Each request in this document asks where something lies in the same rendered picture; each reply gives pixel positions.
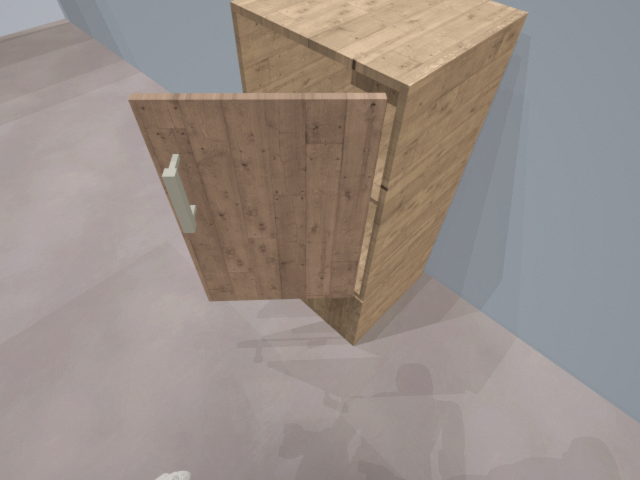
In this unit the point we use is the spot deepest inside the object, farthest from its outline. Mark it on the handle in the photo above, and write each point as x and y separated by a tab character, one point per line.
185	212

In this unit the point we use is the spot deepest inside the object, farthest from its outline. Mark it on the cupboard door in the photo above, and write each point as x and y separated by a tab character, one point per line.
281	181

